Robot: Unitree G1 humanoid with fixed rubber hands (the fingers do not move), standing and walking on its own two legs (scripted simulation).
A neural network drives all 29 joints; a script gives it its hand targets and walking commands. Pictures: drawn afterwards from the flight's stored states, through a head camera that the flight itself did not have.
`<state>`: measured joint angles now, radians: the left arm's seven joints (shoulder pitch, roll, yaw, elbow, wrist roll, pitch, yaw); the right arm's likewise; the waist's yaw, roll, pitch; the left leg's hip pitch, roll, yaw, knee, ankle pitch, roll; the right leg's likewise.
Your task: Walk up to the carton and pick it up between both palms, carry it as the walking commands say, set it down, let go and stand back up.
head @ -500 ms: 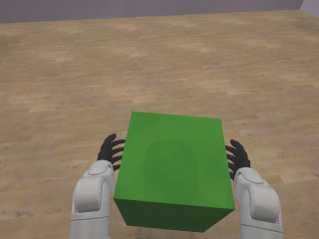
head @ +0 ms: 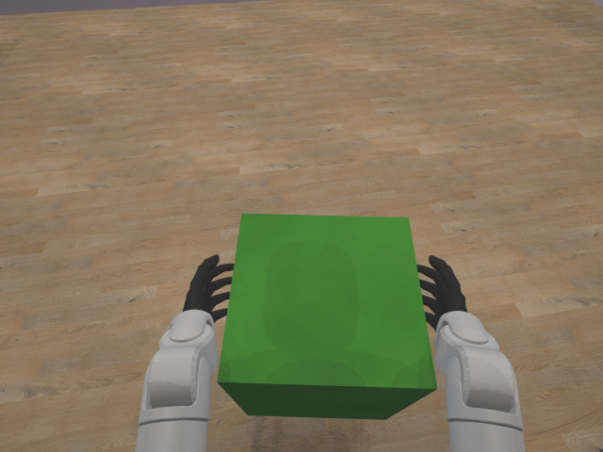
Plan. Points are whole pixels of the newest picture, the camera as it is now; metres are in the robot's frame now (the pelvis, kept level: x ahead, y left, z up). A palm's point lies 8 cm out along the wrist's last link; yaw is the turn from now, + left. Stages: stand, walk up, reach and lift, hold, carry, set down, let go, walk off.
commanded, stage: hold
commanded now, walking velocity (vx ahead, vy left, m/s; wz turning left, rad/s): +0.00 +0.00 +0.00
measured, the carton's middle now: (320, 326) +0.31 +0.00 -0.04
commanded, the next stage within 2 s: set down in 0.54 s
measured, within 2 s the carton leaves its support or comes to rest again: neither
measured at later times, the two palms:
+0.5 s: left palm (196, 317) +0.28 +0.16 +0.05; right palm (442, 317) +0.28 -0.16 +0.05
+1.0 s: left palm (203, 298) +0.32 +0.17 +0.01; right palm (421, 298) +0.33 -0.15 +0.01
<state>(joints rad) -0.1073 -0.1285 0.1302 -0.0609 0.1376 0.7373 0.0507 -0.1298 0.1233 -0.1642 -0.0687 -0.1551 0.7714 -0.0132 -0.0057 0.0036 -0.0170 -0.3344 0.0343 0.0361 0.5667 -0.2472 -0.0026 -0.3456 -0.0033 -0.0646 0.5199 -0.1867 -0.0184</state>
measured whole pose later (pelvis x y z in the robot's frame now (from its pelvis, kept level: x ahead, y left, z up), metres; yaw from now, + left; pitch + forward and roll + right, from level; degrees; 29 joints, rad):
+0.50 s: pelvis +0.00 +0.00 +0.00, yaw +0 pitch +1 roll -1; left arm -0.11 -0.13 0.15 -0.06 0.14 0.75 0.05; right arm -0.15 0.13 -0.16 -0.02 -0.17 0.76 0.00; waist -0.01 0.00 -0.01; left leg -0.33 0.03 0.03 0.57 -0.25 0.00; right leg -0.35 0.00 -0.04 0.52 -0.19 -0.02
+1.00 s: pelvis +0.02 +0.01 +0.00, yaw -1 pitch +2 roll -1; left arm -0.28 -0.16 0.32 0.26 0.25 0.55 -0.02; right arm -0.32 0.17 -0.28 0.31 -0.32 0.54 0.03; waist -0.01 0.01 0.02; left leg -0.33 0.00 0.00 0.57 -0.27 0.01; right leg -0.35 0.02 -0.02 0.52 -0.21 -0.02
